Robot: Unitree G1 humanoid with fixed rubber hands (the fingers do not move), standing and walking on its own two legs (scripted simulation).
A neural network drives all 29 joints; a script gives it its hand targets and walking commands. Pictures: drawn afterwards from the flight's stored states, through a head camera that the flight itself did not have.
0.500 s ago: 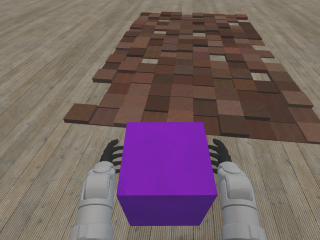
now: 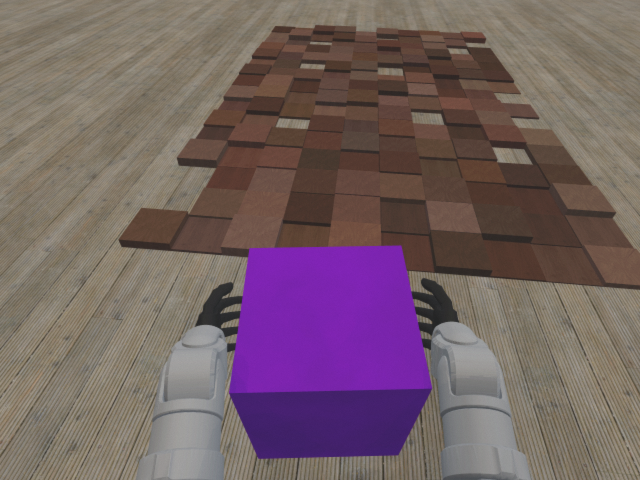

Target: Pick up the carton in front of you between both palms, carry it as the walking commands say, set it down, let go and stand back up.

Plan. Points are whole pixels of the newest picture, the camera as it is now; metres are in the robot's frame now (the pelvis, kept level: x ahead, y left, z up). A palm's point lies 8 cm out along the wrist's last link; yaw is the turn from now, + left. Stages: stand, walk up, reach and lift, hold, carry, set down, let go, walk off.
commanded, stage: hold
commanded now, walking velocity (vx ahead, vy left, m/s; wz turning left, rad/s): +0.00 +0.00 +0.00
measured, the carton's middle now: (327, 356) +0.30 +0.00 -0.02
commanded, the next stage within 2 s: carry in 0.32 s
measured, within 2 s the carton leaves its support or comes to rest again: neither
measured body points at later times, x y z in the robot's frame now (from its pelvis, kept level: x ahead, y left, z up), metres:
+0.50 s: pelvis +0.01 +0.00 -0.01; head -0.03 +0.01 +0.44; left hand +0.32 +0.16 +0.06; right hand +0.32 -0.14 +0.06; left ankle +0.00 +0.13 -0.74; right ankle +0.00 -0.14 -0.74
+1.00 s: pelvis +0.22 +0.01 -0.01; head +0.20 +0.00 +0.44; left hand +0.47 +0.15 +0.07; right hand +0.46 -0.16 +0.06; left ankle +0.12 +0.09 -0.75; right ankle +0.18 -0.10 -0.69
